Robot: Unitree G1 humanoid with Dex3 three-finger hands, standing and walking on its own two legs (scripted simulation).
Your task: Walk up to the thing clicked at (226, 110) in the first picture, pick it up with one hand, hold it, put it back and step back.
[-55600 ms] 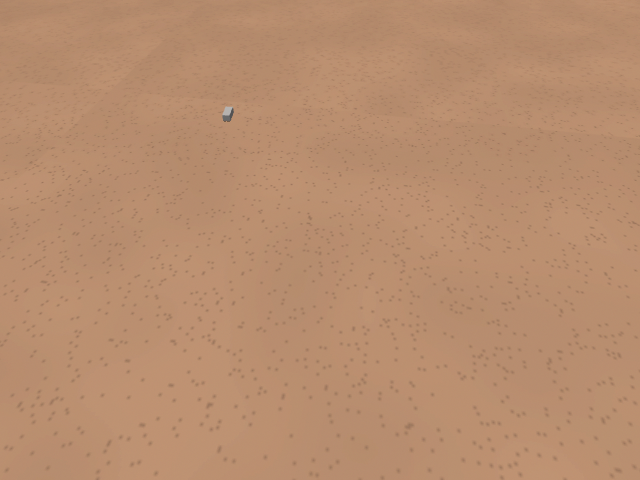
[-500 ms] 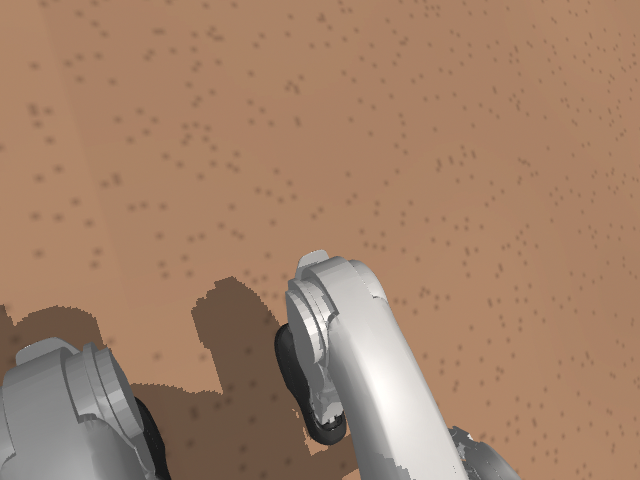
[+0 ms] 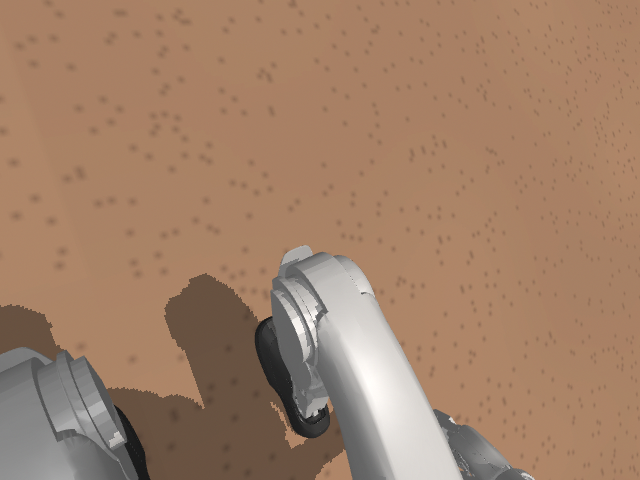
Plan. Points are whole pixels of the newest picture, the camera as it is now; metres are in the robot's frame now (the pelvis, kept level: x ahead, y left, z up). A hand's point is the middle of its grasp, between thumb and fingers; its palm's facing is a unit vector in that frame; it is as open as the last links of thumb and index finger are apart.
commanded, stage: rest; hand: left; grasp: from above
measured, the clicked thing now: out of the picture +0.50 +0.32 -0.27
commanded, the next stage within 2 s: open in 0.66 s
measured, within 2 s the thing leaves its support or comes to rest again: rests again in 0.68 s
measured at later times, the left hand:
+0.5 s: hand out of the picture +0.49 +0.31 -0.25, palm faces -0.45 -0.15 -0.88, open 7.0 cm
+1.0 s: hand out of the picture +0.49 +0.31 -0.25, palm faces -0.44 -0.15 -0.89, open 8.2 cm
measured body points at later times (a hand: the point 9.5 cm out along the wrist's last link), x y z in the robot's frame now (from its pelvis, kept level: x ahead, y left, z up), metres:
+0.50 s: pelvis +0.00 +0.00 +0.00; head +0.29 +0.12 +0.32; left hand +0.51 +0.31 -0.20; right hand +0.03 -0.25 -0.06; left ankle +0.06 +0.13 -0.27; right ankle +0.11 -0.13 -0.27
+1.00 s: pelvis +0.00 +0.00 +0.00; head +0.30 +0.12 +0.31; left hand +0.51 +0.31 -0.20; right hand +0.03 -0.25 -0.05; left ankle +0.06 +0.13 -0.27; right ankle +0.11 -0.13 -0.27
